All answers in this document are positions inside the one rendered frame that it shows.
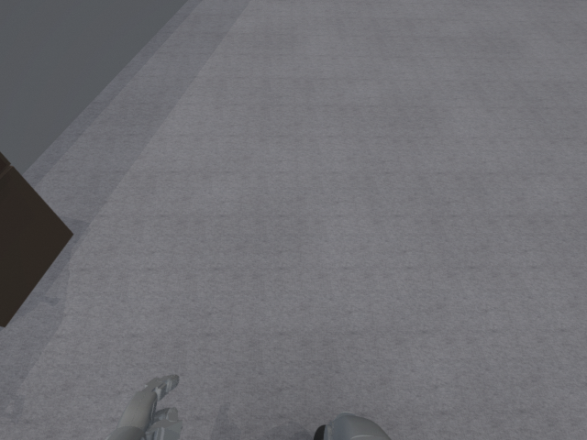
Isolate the robot right thigh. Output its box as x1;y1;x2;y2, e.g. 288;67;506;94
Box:
324;415;392;440

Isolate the robot left hand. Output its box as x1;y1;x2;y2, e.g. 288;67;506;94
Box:
116;374;183;440

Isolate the robot right shin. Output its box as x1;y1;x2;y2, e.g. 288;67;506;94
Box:
332;412;356;422

